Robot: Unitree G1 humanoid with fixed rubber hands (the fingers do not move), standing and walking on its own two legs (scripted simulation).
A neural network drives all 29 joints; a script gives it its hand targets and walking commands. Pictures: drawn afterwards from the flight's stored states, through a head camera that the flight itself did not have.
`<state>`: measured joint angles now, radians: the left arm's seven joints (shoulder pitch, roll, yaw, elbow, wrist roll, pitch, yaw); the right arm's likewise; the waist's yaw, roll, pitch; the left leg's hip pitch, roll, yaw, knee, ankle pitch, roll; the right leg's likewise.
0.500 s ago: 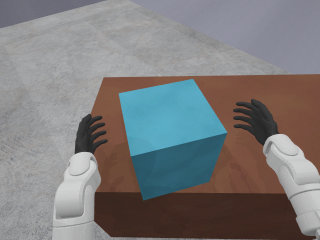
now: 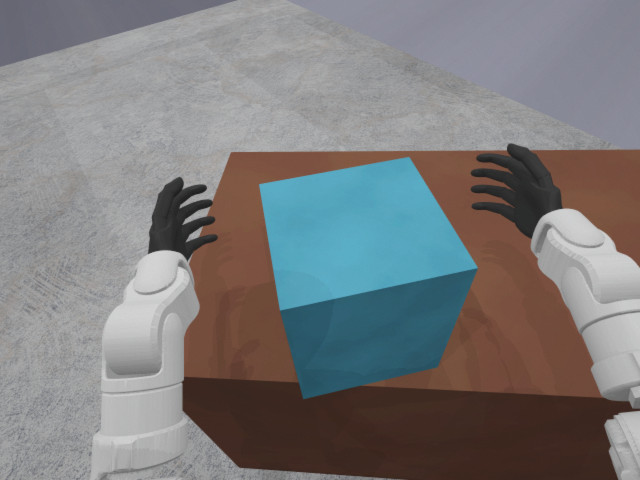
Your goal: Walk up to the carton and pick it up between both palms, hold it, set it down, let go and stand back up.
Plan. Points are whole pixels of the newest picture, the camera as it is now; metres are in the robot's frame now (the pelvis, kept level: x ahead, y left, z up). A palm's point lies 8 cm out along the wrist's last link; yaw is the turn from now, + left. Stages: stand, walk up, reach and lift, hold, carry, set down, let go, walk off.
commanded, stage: reach and lift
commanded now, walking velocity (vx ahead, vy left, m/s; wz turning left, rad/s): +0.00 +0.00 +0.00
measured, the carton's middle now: (354, 282) +0.39 +0.04 +0.02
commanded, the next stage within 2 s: none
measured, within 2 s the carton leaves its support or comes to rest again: neither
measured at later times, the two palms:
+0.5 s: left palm (167, 209) +0.36 +0.24 +0.18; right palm (508, 153) +0.48 -0.14 +0.18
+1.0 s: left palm (212, 272) +0.36 +0.22 +0.07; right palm (475, 227) +0.47 -0.13 +0.07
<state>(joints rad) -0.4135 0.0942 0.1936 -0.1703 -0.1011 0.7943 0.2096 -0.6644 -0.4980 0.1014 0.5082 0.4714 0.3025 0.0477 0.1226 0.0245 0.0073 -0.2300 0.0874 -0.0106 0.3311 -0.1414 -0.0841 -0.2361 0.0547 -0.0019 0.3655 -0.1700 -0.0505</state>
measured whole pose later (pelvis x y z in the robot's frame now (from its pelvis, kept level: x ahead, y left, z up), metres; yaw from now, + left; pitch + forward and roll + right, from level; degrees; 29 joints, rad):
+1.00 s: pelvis +0.00 +0.01 +0.00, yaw +0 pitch +13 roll -1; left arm -0.53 -0.03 0.18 0.42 0.03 0.22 0.19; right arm -0.82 -0.35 0.01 1.03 0.23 -0.09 0.12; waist 0.18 0.02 -0.06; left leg -0.44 0.08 -0.02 0.35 -0.12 -0.07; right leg -0.43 0.05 0.00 0.34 -0.13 -0.04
